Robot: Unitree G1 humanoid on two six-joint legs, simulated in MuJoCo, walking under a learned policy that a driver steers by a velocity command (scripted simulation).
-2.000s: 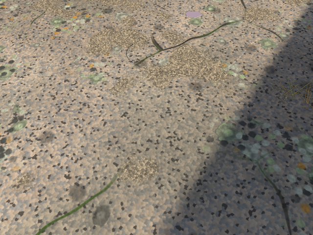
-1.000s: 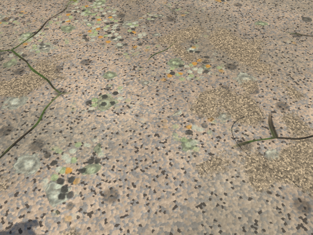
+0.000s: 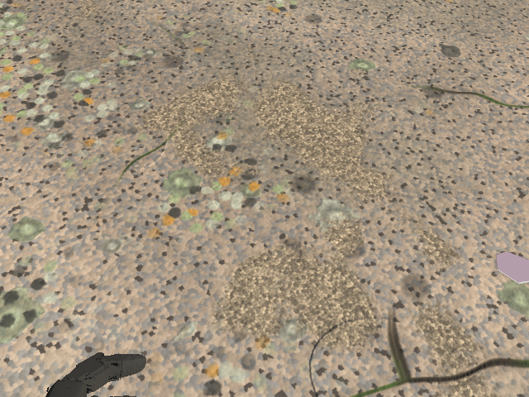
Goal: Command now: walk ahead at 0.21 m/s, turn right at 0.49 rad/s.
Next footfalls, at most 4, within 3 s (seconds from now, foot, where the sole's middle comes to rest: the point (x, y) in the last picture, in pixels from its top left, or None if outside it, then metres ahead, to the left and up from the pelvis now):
0.44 left None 0.32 0.10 -0.76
0.90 right None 0.13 -0.07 -0.76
1.30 left None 0.29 0.14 -0.76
1.82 right None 0.24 -0.08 -0.76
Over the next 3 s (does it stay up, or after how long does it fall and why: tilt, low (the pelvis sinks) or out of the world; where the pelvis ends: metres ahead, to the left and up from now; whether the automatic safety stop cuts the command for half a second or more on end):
stays up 0.79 -0.31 -0.02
